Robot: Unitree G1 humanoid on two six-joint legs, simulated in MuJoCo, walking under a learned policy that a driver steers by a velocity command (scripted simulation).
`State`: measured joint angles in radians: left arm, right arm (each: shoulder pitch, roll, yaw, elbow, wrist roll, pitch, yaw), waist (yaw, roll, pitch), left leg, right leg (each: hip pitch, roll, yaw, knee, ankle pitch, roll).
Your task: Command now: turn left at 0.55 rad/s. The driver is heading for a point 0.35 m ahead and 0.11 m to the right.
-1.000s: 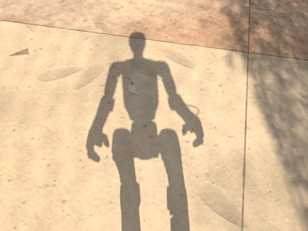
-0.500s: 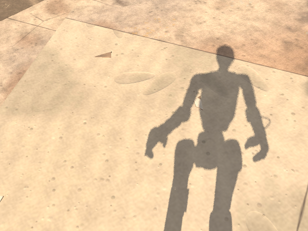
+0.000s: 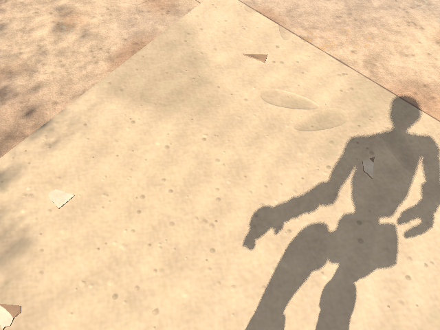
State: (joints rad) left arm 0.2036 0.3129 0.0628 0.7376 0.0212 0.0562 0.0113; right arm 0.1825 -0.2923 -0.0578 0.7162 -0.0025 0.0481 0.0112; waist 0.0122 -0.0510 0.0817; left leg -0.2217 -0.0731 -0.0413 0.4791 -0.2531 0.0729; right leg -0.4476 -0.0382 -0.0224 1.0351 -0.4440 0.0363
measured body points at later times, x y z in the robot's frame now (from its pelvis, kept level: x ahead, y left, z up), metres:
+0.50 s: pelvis +0.00 +0.00 +0.00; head +0.03 -0.02 +0.45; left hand +0.11 +0.27 -0.11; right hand +0.10 -0.29 -0.12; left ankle -0.02 +0.10 -0.69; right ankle +0.00 -0.11 -0.74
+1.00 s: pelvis +0.06 -0.01 +0.01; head +0.07 +0.00 +0.46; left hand +0.30 +0.18 -0.11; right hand -0.04 -0.27 -0.11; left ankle +0.02 +0.12 -0.74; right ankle +0.05 -0.16 -0.68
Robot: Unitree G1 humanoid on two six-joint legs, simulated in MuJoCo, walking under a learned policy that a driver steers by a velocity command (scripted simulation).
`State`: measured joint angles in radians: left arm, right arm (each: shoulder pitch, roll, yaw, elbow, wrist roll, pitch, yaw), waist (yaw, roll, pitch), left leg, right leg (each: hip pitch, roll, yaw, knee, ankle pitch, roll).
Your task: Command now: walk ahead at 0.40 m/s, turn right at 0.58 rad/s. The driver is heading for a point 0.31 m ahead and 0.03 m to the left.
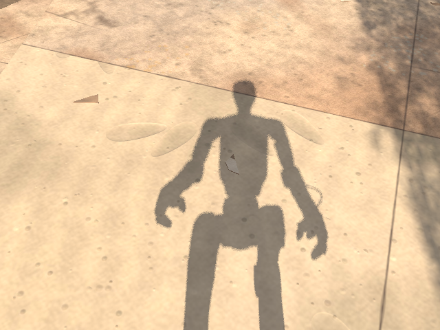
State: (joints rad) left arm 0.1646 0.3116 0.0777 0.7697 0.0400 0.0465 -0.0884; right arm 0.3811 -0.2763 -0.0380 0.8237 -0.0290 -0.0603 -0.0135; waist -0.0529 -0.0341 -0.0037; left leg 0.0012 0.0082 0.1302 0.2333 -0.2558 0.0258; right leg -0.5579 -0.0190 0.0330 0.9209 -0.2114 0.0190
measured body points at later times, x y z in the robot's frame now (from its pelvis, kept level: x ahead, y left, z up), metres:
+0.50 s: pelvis +0.20 -0.09 +0.00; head +0.23 -0.12 +0.45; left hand +0.31 +0.15 -0.12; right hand +0.23 -0.35 -0.15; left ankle +0.30 +0.04 -0.68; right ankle +0.16 -0.14 -0.75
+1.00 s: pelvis +0.28 -0.09 -0.01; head +0.28 -0.09 +0.44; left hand +0.32 +0.14 -0.16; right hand +0.28 -0.34 -0.16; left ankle +0.33 -0.01 -0.75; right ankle +0.18 -0.15 -0.75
